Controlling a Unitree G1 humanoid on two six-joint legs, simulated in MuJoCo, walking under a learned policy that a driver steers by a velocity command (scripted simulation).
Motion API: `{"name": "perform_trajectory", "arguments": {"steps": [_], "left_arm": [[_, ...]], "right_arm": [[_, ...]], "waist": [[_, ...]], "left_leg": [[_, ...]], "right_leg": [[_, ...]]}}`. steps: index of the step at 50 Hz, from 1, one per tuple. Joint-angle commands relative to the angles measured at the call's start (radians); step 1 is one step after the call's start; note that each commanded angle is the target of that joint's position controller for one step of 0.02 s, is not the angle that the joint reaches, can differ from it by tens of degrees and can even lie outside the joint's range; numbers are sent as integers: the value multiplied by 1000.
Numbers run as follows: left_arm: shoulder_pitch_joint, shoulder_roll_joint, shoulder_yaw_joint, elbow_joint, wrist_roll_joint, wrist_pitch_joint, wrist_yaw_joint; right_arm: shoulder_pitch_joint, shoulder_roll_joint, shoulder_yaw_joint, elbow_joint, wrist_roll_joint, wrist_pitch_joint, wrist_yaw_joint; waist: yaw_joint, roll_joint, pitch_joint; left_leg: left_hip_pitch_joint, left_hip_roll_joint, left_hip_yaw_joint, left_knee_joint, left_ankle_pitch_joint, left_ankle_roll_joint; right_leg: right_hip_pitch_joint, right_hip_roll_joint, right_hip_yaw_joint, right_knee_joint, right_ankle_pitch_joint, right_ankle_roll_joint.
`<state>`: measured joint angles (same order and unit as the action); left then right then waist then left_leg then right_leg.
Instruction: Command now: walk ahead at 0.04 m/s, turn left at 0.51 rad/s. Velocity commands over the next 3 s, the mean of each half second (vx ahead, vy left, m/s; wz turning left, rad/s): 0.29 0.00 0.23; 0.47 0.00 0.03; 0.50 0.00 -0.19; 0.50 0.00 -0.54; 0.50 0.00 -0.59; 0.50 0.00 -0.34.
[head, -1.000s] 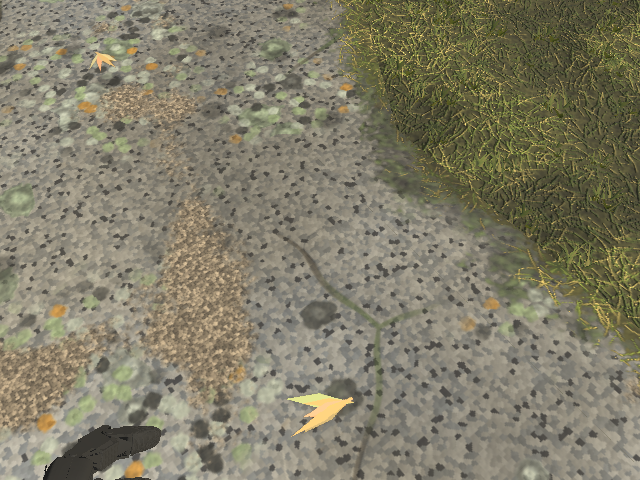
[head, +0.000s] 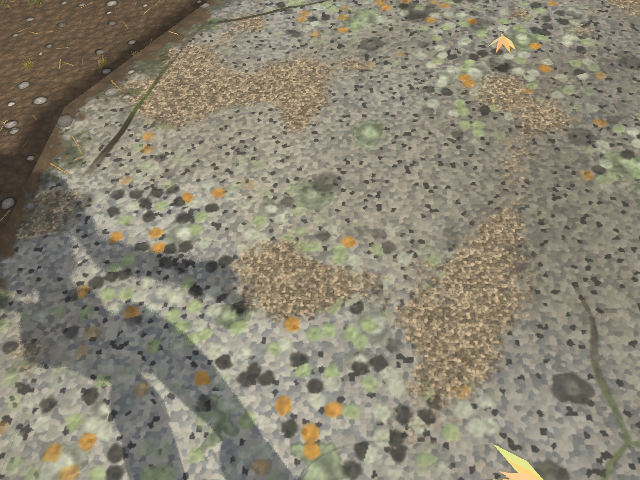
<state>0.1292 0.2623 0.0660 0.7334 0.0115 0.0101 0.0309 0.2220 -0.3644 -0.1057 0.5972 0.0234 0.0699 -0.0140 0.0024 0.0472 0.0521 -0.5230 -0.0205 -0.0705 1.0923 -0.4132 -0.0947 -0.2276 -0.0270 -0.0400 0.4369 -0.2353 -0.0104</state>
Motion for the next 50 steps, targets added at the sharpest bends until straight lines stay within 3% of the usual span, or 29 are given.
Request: {"name": "perform_trajectory", "arguments": {"steps": [1,3,5,7,8,9,10,11,12,13,16,19,23,26,29,31,32,33,34,35,36,37,38,39,40,43,46,50], "left_arm": [[13,195,49,-55,-3,1,4],[23,224,56,-49,-20,-1,-9],[27,233,54,-42,-32,-10,-24],[12,221,45,-30,-49,-20,-39],[23,186,32,-17,-47,-27,-46],[20,118,7,-13,-30,-39,-54],[-18,27,-23,-61,6,-56,-67],[-89,125,6,-95,-23,-69,-59],[-93,185,26,-94,-46,-75,-58],[-71,187,29,-76,-52,-79,-61],[-40,162,30,-39,-27,-90,-65],[-51,123,17,-31,-23,-92,-68],[-149,86,-5,-60,-28,-95,-77],[-215,85,-14,-87,-34,-102,-93],[-226,103,-12,-103,-33,-112,-106],[-166,135,1,-93,-28,-113,-102],[-71,163,17,-72,-26,-111,-93],[91,204,38,-29,-26,-107,-80],[273,274,53,-1,-18,-100,-67],[316,319,59,23,-14,-101,-77],[281,215,33,16,-30,-104,-74],[209,186,23,11,-27,-103,-67],[146,174,18,1,-20,-101,-62],[105,153,13,-5,-9,-101,-62],[84,136,7,-9,5,-105,-62],[75,134,8,10,-11,-123,-61],[103,158,13,30,-14,-125,-52],[163,184,15,50,-26,-112,-43]], "right_arm": [[-86,-22,9,-114,-7,-19,7],[-88,-11,20,-117,-8,-24,14],[-62,-27,19,-104,-4,-32,20],[25,-17,19,-57,-7,-45,24],[86,-18,16,-25,-7,-50,22],[167,-35,10,-2,-4,-55,16],[244,-145,-10,-1,-18,-60,3],[254,-198,-23,-10,-24,-82,15],[210,-136,-6,-12,-23,-105,20],[175,-92,9,-8,-22,-122,21],[127,-58,24,-9,-24,-134,13],[146,-54,23,9,-24,-140,6],[188,-79,15,51,-19,-141,3],[226,-94,9,87,-10,-138,3],[232,-103,3,115,0,-131,0],[221,-121,-2,123,-2,-123,-5],[211,-127,-2,125,-4,-116,-7],[212,-110,8,126,-10,-110,-12],[237,-55,32,106,-35,-111,-15],[378,76,65,97,-15,-131,-2],[254,-47,43,103,11,-150,3],[147,-86,29,69,32,-161,9],[99,-76,36,62,19,-168,6],[78,-68,32,63,-1,-169,4],[107,-55,31,71,-3,-161,7],[129,-8,40,85,-8,-133,5],[25,2,46,52,-23,-133,1],[-127,39,62,22,-17,-156,20]], "waist": [[53,-212,-124],[62,-231,-118],[50,-239,-90],[-6,-200,-73],[-34,-170,-80],[-70,-100,-116],[-78,183,-158],[-117,195,-93],[-98,131,-12],[-75,129,39],[-40,95,49],[-40,52,18],[-73,55,42],[-90,45,76],[-70,54,80],[-29,80,21],[26,90,-56],[104,78,-169],[160,-47,-330],[62,-351,-488],[120,-240,-393],[105,-195,-228],[72,-94,-150],[43,-75,-96],[7,-104,-92],[-28,-118,-56],[-7,-97,-3],[54,-81,16]], "left_leg": [[-41,40,46,-145,-9,-7],[61,38,87,-270,-30,20],[154,23,114,-391,-24,57],[326,3,143,-611,123,108],[457,-15,148,-682,145,128],[615,51,44,-702,142,146],[758,306,-327,-758,132,240],[635,423,-563,-869,-13,391],[592,396,-518,-901,-135,395],[561,342,-435,-920,-176,361],[530,261,-265,-961,85,305],[539,229,-149,-969,279,296],[491,212,-64,-978,343,285],[504,241,-56,-976,354,290],[572,278,-57,-933,449,274],[613,277,-42,-838,728,252],[612,253,-14,-711,939,233],[531,206,24,-512,1014,202],[291,149,44,-183,683,165],[-52,-54,-28,149,-143,106],[-160,-13,-118,237,-157,117],[-223,40,-71,236,-69,129],[-190,94,-38,188,20,133],[-154,125,-26,133,77,129],[-92,151,-35,112,118,128],[-65,172,-13,34,145,100],[-144,183,3,-118,291,67],[-85,137,57,-411,509,68]], "right_leg": [[189,-237,152,-121,298,-218],[122,-237,155,-170,34,-216],[58,-246,170,-194,-110,-211],[-21,-232,146,-160,-168,-182],[-88,-206,116,-104,-167,-152],[-187,-156,53,37,-183,-92],[-431,-38,-81,397,-325,10],[-582,-1,14,576,-394,18],[-630,-51,65,650,-311,5],[-641,-73,76,649,-206,-11],[-598,-89,71,590,17,-3],[-571,-75,53,478,149,31],[-483,-44,31,259,280,50],[-455,-28,26,163,295,29],[-429,-17,29,98,237,-15],[-314,23,-3,85,170,-50],[-172,60,-35,76,158,-77],[75,66,-41,84,179,-111],[413,-141,200,126,165,-181],[682,-361,736,-30,-174,-338],[609,-333,784,-152,-300,-292],[469,-309,623,-168,-252,-252],[322,-278,519,-183,-130,-234],[204,-239,435,-205,-26,-231],[132,-213,385,-232,25,-230],[25,-191,278,-307,102,-255],[22,-172,200,-340,182,-253],[50,-126,98,-331,242,-204]]}}
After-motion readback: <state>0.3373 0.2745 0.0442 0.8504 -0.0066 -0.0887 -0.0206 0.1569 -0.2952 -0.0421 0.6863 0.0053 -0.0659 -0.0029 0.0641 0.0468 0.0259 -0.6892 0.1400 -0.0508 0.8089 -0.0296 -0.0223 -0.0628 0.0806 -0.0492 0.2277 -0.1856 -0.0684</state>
